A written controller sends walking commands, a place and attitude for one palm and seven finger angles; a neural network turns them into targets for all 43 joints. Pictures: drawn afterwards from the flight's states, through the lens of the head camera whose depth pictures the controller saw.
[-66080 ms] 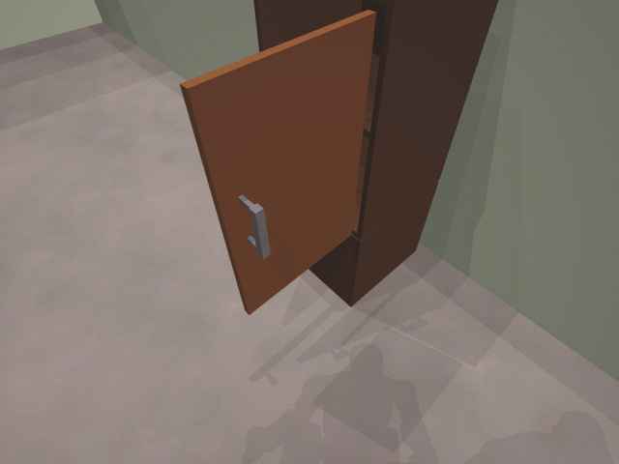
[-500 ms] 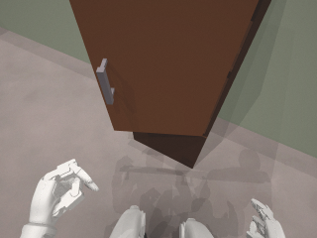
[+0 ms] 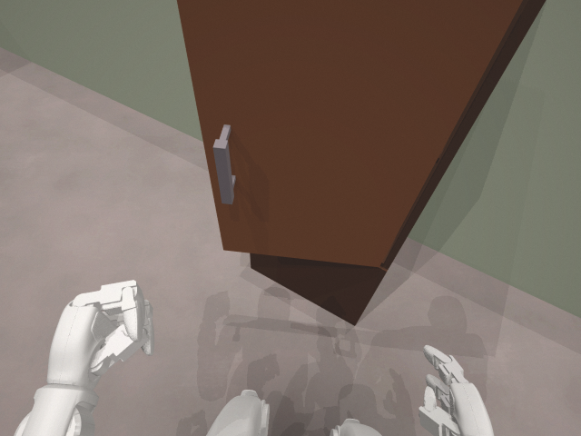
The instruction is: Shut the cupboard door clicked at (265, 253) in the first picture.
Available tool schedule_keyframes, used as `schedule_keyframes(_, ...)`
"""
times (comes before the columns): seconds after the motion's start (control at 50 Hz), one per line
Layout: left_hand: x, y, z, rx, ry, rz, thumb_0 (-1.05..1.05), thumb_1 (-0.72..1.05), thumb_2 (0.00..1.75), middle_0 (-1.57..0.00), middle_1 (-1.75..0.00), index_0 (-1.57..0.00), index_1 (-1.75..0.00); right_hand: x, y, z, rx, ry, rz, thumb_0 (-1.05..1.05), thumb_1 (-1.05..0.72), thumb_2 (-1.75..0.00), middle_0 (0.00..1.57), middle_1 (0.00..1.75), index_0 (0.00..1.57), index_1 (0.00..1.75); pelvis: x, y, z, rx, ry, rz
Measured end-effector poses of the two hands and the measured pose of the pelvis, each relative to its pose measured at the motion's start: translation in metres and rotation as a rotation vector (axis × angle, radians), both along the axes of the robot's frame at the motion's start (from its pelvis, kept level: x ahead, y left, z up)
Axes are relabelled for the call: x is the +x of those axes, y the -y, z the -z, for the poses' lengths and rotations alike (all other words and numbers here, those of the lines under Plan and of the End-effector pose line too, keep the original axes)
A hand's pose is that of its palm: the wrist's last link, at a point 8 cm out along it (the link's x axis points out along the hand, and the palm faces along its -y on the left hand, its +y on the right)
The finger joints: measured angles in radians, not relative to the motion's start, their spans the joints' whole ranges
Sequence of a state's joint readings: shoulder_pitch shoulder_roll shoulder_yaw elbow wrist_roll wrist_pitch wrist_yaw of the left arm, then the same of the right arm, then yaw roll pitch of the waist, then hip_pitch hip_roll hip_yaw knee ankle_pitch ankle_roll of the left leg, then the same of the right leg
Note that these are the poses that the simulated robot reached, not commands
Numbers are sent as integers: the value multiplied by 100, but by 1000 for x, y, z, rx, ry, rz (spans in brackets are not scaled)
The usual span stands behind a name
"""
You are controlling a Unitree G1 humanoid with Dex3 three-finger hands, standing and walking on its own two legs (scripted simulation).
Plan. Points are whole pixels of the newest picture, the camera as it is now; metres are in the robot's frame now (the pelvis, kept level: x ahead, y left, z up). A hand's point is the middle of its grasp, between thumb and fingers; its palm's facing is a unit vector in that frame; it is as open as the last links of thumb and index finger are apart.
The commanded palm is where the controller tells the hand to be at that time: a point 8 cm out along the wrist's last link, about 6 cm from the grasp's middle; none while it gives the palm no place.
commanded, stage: raise the hand and make a fist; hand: left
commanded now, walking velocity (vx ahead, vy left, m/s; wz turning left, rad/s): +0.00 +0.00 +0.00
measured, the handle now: (227, 166) +0.50 +0.15 +0.05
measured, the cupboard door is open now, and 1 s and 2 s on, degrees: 25 25 25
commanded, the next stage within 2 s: bring the fist close to the handle in 0.38 s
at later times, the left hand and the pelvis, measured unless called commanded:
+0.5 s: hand (175, 339) +0.22 +0.16 +0.05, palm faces -0.01 -1.00 -0.02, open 3.1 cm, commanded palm +0.21 +0.22 +0.05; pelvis +0.00 -0.02 +0.00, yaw +0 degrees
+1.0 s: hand (200, 267) +0.31 +0.15 +0.06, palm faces +0.02 -1.00 -0.02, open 3.1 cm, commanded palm +0.29 +0.19 +0.05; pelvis +0.01 -0.03 +0.00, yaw -1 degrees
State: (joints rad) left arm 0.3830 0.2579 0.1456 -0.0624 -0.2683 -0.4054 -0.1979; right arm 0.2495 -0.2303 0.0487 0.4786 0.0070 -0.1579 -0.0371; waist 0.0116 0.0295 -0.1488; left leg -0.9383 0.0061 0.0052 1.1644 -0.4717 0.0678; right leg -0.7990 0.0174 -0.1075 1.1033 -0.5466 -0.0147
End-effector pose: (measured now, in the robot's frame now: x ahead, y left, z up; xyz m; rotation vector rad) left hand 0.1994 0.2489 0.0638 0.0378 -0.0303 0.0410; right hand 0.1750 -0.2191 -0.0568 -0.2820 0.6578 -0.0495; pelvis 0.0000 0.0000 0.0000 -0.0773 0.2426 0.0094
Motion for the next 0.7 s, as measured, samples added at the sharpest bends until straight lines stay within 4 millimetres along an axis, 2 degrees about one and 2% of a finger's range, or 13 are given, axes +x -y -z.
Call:
schedule_keyframes(0.06,4,-2,-1,5,-1,2,1,90,90,-129,-150,-129,-150,-7,6,3,-2,-23,15,2,-91,-89,21,30,21,31,0,0,0,0,-1,-1)
schedule_keyframes(0.18,5,13,19,-28,-128,65,1,90,90,-130,-150,-129,-150,-19,19,4,-7,-43,57,2,-91,-89,21,30,21,30,2,3,-2,8,-5,7)
schedule_keyframes(0.24,4,17,16,-23,-107,52,1,90,90,-130,-150,-129,-150,-21,24,4,-15,-43,65,2,-91,-89,21,30,21,30,2,6,-2,12,-6,11)
schedule_keyframes(0.36,6,16,-3,14,13,0,1,90,90,-130,-150,-130,-150,-16,29,11,-3,-42,50,2,-91,-89,20,30,21,30,3,13,2,17,-10,7)
schedule_keyframes(0.5,3,33,15,-18,-98,52,1,90,90,-130,-150,-130,-150,-7,32,13,26,-22,52,2,-91,-89,20,30,21,30,4,21,2,26,-10,8)
schedule_keyframes(0.56,3,37,12,-8,-78,47,1,90,90,-130,-150,-130,-150,-4,34,12,23,-11,48,2,-91,-89,21,30,21,30,4,24,3,28,-8,8)
schedule_keyframes(0.64,16,35,1,19,20,16,2,89,90,-130,-150,-130,-150,-1,38,17,16,-11,28,2,-91,-89,20,30,21,30,2,29,7,28,-13,3)
schedule_keyframes(0.7,33,36,3,11,42,18,1,89,90,-130,-150,-130,-150,-2,42,23,16,-26,27,2,-91,-89,20,30,21,30,0,32,10,28,-21,2)
